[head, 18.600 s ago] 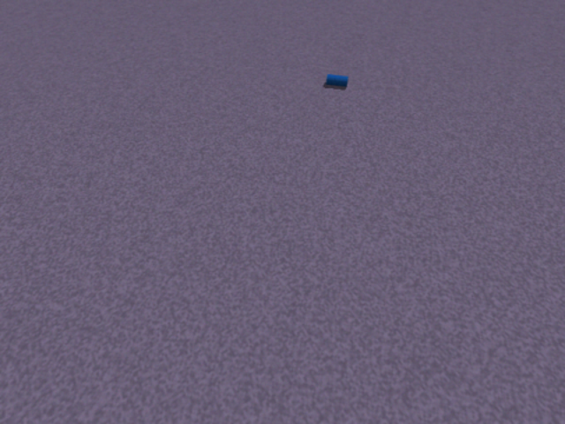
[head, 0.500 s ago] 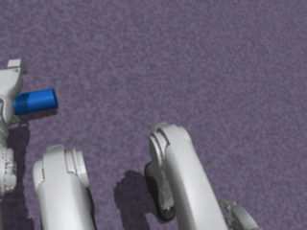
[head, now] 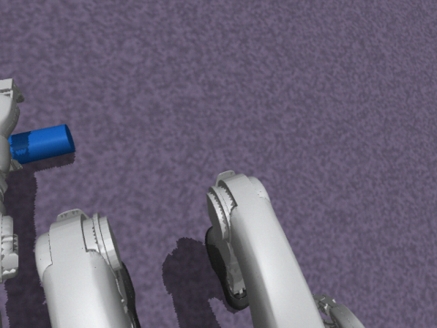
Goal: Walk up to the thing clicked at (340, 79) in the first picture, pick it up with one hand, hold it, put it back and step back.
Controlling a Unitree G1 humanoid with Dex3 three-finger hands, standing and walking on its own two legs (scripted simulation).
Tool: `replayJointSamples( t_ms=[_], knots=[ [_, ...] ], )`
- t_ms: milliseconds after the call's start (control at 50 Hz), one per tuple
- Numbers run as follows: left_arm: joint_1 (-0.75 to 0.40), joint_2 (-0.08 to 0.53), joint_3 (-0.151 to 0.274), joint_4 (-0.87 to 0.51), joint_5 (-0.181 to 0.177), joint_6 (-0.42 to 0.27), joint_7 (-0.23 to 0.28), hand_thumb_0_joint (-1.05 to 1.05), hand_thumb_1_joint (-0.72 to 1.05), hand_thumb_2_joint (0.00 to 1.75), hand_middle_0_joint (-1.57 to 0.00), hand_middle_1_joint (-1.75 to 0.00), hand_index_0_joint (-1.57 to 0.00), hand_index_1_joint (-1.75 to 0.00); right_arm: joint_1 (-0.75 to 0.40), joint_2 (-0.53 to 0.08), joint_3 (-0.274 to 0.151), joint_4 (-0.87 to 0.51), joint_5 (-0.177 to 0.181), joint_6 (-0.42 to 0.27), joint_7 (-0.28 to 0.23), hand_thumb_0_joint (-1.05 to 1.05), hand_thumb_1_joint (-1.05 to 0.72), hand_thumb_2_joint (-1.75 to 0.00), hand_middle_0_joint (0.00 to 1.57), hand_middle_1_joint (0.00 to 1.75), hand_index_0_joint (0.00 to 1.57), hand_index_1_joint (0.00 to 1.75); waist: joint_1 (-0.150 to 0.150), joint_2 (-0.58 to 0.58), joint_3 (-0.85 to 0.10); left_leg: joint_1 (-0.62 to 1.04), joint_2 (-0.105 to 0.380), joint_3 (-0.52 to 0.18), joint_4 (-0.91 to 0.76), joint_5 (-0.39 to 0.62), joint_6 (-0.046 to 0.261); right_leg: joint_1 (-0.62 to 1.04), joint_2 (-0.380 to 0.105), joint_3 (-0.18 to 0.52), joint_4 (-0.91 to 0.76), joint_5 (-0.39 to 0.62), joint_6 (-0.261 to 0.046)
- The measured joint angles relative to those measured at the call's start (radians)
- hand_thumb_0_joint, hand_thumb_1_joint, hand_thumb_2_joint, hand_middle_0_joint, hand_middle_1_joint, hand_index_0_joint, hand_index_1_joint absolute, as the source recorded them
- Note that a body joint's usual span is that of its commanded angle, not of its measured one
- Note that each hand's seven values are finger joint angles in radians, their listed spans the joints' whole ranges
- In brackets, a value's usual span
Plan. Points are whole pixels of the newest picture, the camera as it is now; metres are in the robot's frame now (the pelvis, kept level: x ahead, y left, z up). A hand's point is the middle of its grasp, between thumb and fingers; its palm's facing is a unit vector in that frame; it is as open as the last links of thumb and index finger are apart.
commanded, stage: close in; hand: left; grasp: from above
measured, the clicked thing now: (36, 145) +0.49 +0.27 -0.29
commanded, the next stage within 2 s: rest palm in 0.12 s
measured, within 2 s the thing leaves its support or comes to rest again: neither
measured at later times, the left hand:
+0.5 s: hand (23, 145) +0.47 +0.27 -0.22, palm faces -0.46 -0.07 -0.89, open 13.7 cm
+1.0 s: hand (29, 147) +0.47 +0.27 -0.25, palm faces -0.45 -0.12 -0.88, open 14.1 cm
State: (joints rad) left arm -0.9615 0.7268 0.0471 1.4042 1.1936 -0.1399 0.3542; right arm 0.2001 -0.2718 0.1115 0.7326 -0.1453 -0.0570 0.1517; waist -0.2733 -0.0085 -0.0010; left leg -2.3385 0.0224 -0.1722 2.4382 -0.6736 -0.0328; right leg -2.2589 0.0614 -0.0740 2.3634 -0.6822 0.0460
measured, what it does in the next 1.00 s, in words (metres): stands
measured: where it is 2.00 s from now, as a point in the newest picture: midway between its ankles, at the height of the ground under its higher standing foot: (181, 299)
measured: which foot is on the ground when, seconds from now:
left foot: down 0.00-1.00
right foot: down 0.00-1.00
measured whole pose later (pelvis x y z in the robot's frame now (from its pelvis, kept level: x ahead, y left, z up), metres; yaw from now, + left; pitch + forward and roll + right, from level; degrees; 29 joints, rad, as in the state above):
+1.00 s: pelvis +0.00 +0.01 -0.02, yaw -4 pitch +29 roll -12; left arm -1.03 0.90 0.12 1.70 1.27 -0.20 0.59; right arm 0.14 -0.32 0.23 0.70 -0.26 -0.20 0.24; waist -0.38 -0.10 0.12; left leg -2.35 0.02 -0.25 2.54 -0.72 -0.03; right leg -2.25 0.09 -0.13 2.40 -0.69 0.06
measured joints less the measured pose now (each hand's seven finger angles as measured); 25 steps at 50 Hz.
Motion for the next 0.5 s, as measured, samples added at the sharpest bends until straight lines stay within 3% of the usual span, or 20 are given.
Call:
replayJointSamples(
  t_ms=[80, 180, 340, 440, 500],
  knots=[
    [-0.026, -0.007, -0.044, 0.034, 0.004, -0.018, 0.004, 0.00, -0.50, 1.06, -0.11, -1.07, -0.11, -1.07, -0.015, 0.001, -0.008, 0.005, 0.002, 0.002, -0.006, 0.00, -0.90, -0.90, 0.20, 0.30, 0.20, 0.30, 0.012, -0.006, -0.019, 0.002, -0.005, 0.001, -0.006, 0.001, 0.003, 0.008, -0.005, 0.000, -0.006, -0.005, 0.000],
    [-0.060, -0.003, -0.057, 0.109, 0.035, -0.035, 0.028, -0.01, -0.48, 1.10, -0.12, -1.10, -0.12, -1.09, -0.044, -0.007, 0.003, -0.012, -0.003, -0.011, -0.011, 0.00, -0.90, -0.89, 0.20, 0.30, 0.20, 0.30, -0.003, -0.020, -0.022, 0.006, -0.007, -0.006, -0.007, 0.001, 0.004, 0.020, -0.006, -0.008, -0.014, -0.005, -0.002],
    [-0.089, 0.029, -0.020, 0.209, 0.097, -0.056, 0.108, 0.00, -0.46, 1.11, -0.12, -1.09, -0.12, -1.09, -0.065, -0.019, 0.029, -0.027, -0.031, -0.035, -0.005, 0.00, -0.90, -0.90, 0.20, 0.30, 0.20, 0.30, -0.043, -0.046, 0.001, -0.004, -0.008, -0.018, 0.013, 0.004, 0.004, 0.012, -0.003, -0.016, -0.002, 0.002, 0.001],
    [-0.101, 0.071, 0.019, 0.256, 0.109, -0.052, 0.163, 0.00, -0.49, 1.09, -0.11, -1.06, -0.10, -1.07, -0.060, -0.024, 0.051, -0.026, -0.057, -0.057, 0.007, 0.00, -0.90, -0.90, 0.20, 0.30, 0.20, 0.30, -0.068, -0.060, 0.036, -0.019, -0.006, -0.027, 0.035, 0.006, 0.003, -0.003, 0.004, -0.021, 0.014, 0.009, 0.006],
    [-0.101, 0.090, 0.019, 0.268, 0.101, -0.046, 0.181, 0.00, -0.49, 1.08, -0.11, -1.05, -0.10, -1.06, -0.051, -0.023, 0.064, -0.020, -0.069, -0.067, 0.016, 0.00, -0.90, -0.90, 0.20, 0.30, 0.20, 0.30, -0.078, -0.067, 0.054, -0.028, -0.004, -0.031, 0.049, 0.003, 0.003, -0.013, 0.008, -0.024, 0.023, 0.011, 0.009]
  ],
)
